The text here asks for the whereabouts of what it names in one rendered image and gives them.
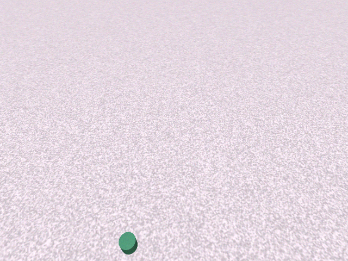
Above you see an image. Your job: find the tin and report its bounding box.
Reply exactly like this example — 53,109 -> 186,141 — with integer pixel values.
119,232 -> 138,254

